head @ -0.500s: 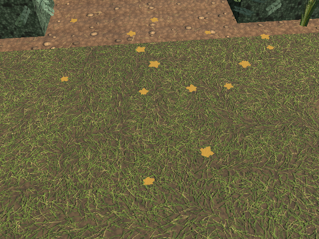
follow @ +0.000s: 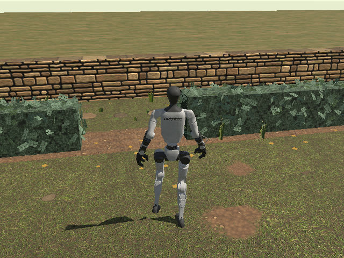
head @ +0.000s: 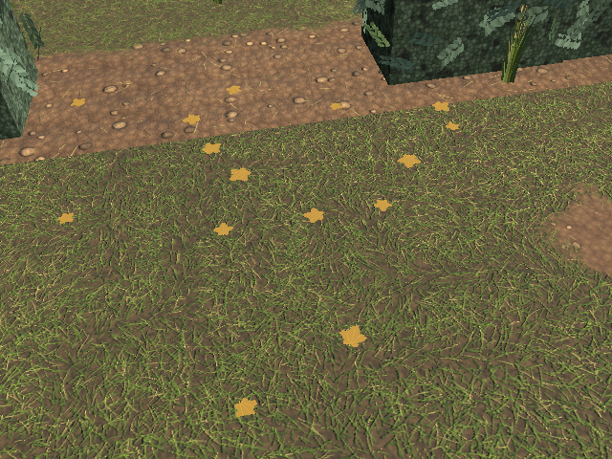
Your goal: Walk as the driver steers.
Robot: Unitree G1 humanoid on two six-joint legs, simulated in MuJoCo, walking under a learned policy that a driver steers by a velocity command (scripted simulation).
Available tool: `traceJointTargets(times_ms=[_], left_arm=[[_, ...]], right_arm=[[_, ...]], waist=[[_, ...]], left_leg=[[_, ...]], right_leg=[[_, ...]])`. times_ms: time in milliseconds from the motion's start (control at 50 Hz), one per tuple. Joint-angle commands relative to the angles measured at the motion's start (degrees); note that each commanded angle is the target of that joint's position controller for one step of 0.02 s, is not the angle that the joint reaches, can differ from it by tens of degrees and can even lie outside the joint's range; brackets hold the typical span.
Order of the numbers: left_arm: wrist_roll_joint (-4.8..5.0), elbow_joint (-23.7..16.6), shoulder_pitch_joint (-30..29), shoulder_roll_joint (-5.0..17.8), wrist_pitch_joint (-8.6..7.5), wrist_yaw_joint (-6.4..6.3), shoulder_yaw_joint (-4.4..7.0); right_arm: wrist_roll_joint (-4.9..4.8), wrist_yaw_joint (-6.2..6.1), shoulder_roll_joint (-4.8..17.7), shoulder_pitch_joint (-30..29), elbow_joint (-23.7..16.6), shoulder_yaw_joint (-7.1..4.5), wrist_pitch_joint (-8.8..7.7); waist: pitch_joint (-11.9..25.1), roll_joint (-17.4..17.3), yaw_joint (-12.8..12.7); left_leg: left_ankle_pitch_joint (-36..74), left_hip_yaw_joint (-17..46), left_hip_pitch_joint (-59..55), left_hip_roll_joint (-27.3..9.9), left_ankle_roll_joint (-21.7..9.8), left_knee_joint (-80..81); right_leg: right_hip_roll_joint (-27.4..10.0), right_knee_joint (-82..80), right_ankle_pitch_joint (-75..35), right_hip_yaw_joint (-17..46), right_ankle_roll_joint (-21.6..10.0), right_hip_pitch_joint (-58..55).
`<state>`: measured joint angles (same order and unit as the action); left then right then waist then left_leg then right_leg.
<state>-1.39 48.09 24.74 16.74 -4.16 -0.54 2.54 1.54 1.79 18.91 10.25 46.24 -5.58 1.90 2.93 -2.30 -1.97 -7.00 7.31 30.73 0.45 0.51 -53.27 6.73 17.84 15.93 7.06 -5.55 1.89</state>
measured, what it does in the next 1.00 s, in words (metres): goes down, turning left: left foot 0.17 m lower, then right foot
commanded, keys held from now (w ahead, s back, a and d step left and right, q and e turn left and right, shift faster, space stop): w+q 0.72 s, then w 0.08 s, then w+e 0.20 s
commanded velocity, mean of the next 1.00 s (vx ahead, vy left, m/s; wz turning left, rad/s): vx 0.48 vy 0.00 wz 0.37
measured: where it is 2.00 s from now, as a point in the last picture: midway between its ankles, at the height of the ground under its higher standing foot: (177, 370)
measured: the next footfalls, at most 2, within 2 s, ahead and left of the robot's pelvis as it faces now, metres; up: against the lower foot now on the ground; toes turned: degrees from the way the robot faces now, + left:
left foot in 0.38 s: +0.34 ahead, +0.26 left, -0.17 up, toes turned +13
right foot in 0.88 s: +0.62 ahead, +0.20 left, -0.17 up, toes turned +29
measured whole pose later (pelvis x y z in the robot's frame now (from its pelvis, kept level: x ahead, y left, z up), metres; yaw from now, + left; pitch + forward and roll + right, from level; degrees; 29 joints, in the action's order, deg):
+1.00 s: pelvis +0.52 +0.22 -0.18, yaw +24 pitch -2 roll +1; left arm -0.7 48.7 13.0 15.1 -2.5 1.3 1.8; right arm 2.1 0.0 17.3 18.3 51.7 -3.5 -1.5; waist -2.8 -1.4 0.9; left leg -23.4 2.6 18.9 4.4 -3.7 -61.6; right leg 5.2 30.3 12.4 2.4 -4.9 15.9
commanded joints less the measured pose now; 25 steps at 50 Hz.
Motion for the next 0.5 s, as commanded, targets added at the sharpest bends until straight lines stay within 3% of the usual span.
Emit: traceJointTargets(times_ms=[20,60,140,200,220,260,280,300,320,340,360,380,400,420,440,460,480,500], left_arm=[[-0.28,-0.1,2.3,9.7,-1.97,-0.92,2.56],[-0.54,-0.1,0.6,8.6,-2.29,-1.07,1.99],[-1.37,1.9,1.3,9.2,-2.70,-1.88,2.03],[-1.95,2.5,3.4,8.2,-2.93,-1.53,1.36],[-2.24,2.7,4.5,8.1,-3.12,-1.25,1.25],[-2.75,3.5,5.5,7.6,-2.77,-1.31,0.95],[-2.75,3.7,5.7,7.6,-2.37,-1.56,0.71],[-2.54,4.3,6.2,7.7,-1.87,-2.04,0.69],[-2.47,5.4,6.9,7.7,-1.29,-2.27,0.54],[-2.05,6.2,7.2,7.5,-0.71,-2.54,0.50],[-0.81,6.5,5.3,7.5,-0.01,-2.22,0.86],[-0.54,6.6,5.5,5.0,0.36,-1.89,1.00],[1.90,3.7,10.2,3.1,-0.36,-1.58,0.45],[2.78,2.4,7.4,6.5,-1.21,-1.55,0.21],[1.75,1.2,3.5,6.7,-1.08,-1.31,-0.39],[-0.89,0.5,-4.2,8.3,-1.31,-0.85,0.14],[-1.19,0.1,-4.3,7.6,-0.90,-0.16,0.23],[-1.62,-0.3,-6.8,7.5,0.42,0.07,0.19]], right_arm=[[-0.21,0.69,5.5,-7.7,-4.2,-1.37,-1.50],[0.28,1.27,4.7,-7.2,-3.9,-1.28,-1.18],[-0.03,1.48,4.4,-10.7,-4.9,-1.07,-1.26],[0.21,1.44,3.0,-13.5,-6.1,-0.10,-1.57],[0.26,1.72,2.5,-15.7,-6.8,0.26,-1.74],[-0.43,2.51,1.3,-17.1,-7.0,1.00,-2.20],[-0.92,2.52,0.7,-16.2,-6.5,1.17,-2.63],[-0.63,2.08,0.7,-13.0,-4.9,1.16,-3.04],[0.20,1.33,1.3,-6.0,-1.9,0.82,-3.16],[0.92,0.64,2.4,5.0,2.3,0.29,-3.12],[2.39,0.15,3.7,16.7,6.6,-0.49,-3.19],[1.87,0.26,9.0,21.7,9.9,-1.99,-2.87],[0.94,0.98,13.7,24.6,8.3,-2.02,-3.32],[-0.65,1.03,12.1,25.9,7.0,-2.14,-3.49],[-1.15,-0.32,13.5,22.4,6.9,-3.10,-2.78],[-1.55,-1.43,8.0,13.2,3.9,-1.17,-3.30],[-0.41,-2.15,8.0,10.5,3.1,-0.71,-4.14],[-0.30,-2.19,5.9,9.0,4.0,0.10,-4.97]], waist=[[-9.7,5.9,-1.5],[-8.8,5.6,-1.1],[-12.1,6.7,-2.0],[-12.3,6.2,-3.7],[-13.0,6.3,-5.3],[-14.3,5.8,-7.2],[-14.2,5.0,-6.9],[-13.5,3.3,-5.6],[-10.1,2.4,-2.8],[-4.4,3.1,1.4],[-0.3,-0.4,8.5],[1.8,-9.7,9.2],[9.8,-14.0,5.6],[17.2,-8.7,10.1],[19.1,-7.7,9.6],[11.5,1.9,7.1],[8.6,-5.4,4.9],[1.5,1.5,2.1]], left_leg=[[7.6,6.3,16.3,-0.6,0.4,3.9],[13.0,5.6,13.4,-0.3,0.2,4.8],[18.0,5.3,16.0,-1.4,-1.4,6.8],[24.8,1.2,12.9,-2.2,-3.0,11.8],[27.0,-1.4,11.4,-2.5,-3.3,15.5],[30.0,-5.1,5.6,-3.1,-3.6,23.3],[30.4,-5.8,1.7,-3.6,-3.8,26.8],[31.3,-5.9,-2.3,-4.5,-3.9,30.5],[32.8,-7.7,-8.1,-4.1,-4.2,33.2],[33.4,-9.3,-17.7,-2.7,-4.9,34.2],[35.9,-11.6,-33.0,-0.9,-6.1,39.0],[37.4,-5.0,-48.7,-6.2,-8.1,29.9],[75.1,3.0,-65.2,-17.1,-10.9,7.8],[66.4,12.0,-72.9,-21.6,-16.8,11.7],[26.8,21.5,-66.9,-23.7,-21.6,23.3],[3.0,18.9,-50.7,-17.8,-16.6,32.4],[6.4,25.6,-40.0,-21.2,-20.5,33.9],[18.1,22.0,-26.1,-18.3,-20.2,34.8]], right_leg=[[-19.0,-3.9,-0.1,12.9,-9.3,-2.9],[-18.3,-1.9,3.8,11.3,-8.9,1.5],[-18.9,3.2,6.6,8.8,-7.4,4.7],[-18.2,8.7,6.0,4.3,-5.1,6.3],[-17.8,9.3,6.4,2.8,-4.5,6.2],[-16.8,12.6,4.6,-0.5,-2.9,6.1],[-16.8,14.6,2.1,-1.8,-2.3,6.0],[-16.3,19.8,-3.1,-3.4,-1.8,4.3],[-15.0,29.1,-10.3,-5.3,-1.7,0.9],[-13.8,42.2,-17.9,-6.4,-1.6,-0.3],[-10.3,61.5,-16.7,-10.8,-0.3,7.1],[-4.5,88.9,27.5,-11.0,1.6,26.2],[-5.4,97.9,33.4,-5.3,2.1,42.1],[-7.3,93.8,24.7,-2.7,3.1,52.6],[-9.5,91.4,17.5,-5.0,3.6,56.2],[-12.7,76.4,3.5,-3.8,2.9,50.6],[-12.8,73.7,1.7,-3.3,3.6,45.4],[-14.4,63.0,1.1,-2.9,5.6,39.3]])
Keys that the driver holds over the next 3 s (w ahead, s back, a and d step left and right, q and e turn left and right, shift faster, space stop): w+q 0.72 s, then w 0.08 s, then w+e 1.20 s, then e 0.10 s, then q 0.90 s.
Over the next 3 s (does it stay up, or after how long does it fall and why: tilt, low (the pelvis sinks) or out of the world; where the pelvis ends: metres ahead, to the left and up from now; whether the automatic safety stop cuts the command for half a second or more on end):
stays up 1.13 0.54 -0.33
